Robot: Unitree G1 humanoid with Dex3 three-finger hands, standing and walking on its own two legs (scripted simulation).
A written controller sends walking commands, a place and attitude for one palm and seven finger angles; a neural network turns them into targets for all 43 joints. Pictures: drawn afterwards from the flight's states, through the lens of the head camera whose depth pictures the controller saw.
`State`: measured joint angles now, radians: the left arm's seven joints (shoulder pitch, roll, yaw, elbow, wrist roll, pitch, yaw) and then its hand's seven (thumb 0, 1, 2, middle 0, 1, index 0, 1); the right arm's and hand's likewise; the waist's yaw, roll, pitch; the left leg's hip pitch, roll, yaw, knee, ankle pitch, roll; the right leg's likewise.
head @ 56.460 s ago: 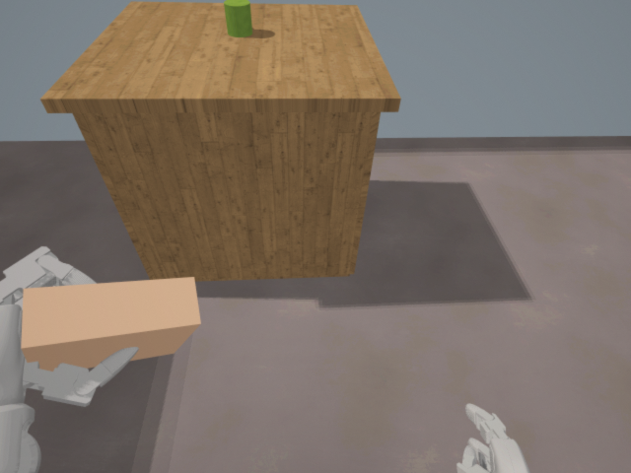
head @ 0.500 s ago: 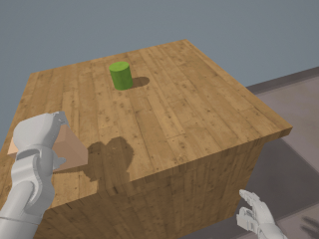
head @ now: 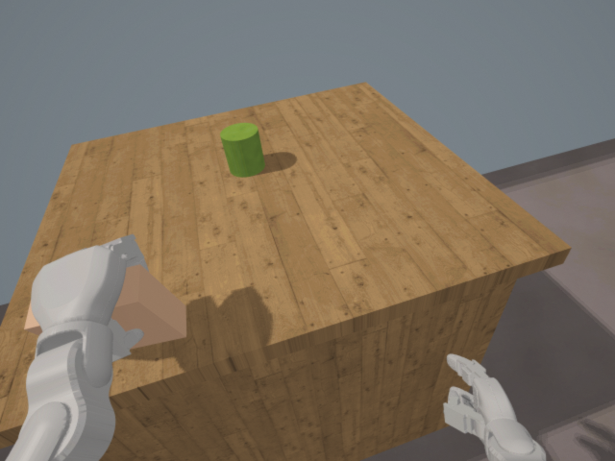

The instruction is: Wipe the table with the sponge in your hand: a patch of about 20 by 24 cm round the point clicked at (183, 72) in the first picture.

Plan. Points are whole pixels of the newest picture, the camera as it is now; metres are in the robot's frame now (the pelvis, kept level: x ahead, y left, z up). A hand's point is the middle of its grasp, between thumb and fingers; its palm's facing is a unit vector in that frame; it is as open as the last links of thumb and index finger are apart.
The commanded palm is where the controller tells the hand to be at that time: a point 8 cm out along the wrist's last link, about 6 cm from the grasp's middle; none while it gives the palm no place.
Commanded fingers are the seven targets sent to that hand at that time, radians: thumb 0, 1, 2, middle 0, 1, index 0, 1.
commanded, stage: lift the sponge slowly off the table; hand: left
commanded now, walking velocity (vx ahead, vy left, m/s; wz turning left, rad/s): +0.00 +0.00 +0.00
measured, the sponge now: (126, 322) +0.24 +0.28 +0.10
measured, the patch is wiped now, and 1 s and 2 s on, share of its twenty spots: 1.00 1.00 1.00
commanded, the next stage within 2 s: none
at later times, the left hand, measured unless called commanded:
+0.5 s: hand (119, 302) +0.23 +0.25 +0.15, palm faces +0.17 -0.09 -0.98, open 9.0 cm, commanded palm +0.19 +0.25 +0.20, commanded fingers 0.00 0.10 1.30 -1.20 -1.60 -1.20 -1.60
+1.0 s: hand (115, 297) +0.23 +0.26 +0.16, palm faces +0.11 -0.08 -0.99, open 9.0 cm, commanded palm +0.19 +0.26 +0.24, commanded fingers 0.00 0.10 1.30 -1.20 -1.60 -1.20 -1.60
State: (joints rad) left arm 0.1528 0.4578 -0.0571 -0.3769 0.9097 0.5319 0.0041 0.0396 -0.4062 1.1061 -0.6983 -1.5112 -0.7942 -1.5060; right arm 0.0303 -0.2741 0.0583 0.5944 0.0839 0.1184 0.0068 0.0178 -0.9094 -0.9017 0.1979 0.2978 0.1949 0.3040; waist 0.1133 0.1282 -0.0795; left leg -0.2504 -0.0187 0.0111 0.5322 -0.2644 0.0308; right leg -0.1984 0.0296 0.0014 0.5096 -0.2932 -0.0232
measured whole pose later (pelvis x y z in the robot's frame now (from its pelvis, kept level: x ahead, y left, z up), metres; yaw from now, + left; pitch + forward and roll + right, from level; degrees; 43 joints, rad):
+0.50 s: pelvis -0.01 -0.02 +0.00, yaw +0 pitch -3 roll +0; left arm 0.09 0.53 -0.06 -0.31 0.86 0.54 -0.06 0.02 -0.43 1.10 -0.74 -1.47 -0.84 -1.46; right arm 0.02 -0.29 0.06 0.61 0.07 0.09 -0.04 0.02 -0.91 -0.90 0.20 0.30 0.19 0.30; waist 0.12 0.12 -0.06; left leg -0.22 0.00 -0.01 0.52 -0.25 0.00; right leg -0.18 0.05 -0.01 0.51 -0.29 -0.05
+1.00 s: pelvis -0.02 -0.03 +0.00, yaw +1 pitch -4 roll +0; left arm -0.01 0.59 -0.03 -0.22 0.82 0.44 -0.14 -0.02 -0.45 1.10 -0.79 -1.43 -0.87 -1.42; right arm 0.03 -0.28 0.06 0.64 0.06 0.03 -0.06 0.02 -0.91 -0.90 0.20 0.30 0.20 0.30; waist 0.13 0.13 -0.02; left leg -0.21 0.01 -0.01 0.50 -0.22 -0.01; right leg -0.16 0.06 -0.02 0.50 -0.27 -0.06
